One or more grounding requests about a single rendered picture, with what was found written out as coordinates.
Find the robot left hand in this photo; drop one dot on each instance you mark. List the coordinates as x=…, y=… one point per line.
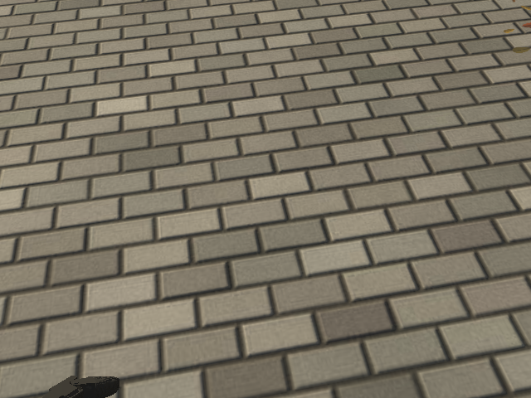
x=89, y=387

